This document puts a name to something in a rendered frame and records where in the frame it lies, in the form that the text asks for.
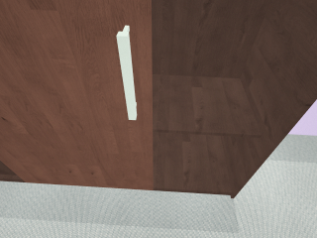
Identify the handle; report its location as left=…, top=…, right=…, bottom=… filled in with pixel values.
left=116, top=25, right=137, bottom=120

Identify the wardrobe door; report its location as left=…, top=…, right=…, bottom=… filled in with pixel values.
left=0, top=0, right=154, bottom=190
left=0, top=161, right=16, bottom=176

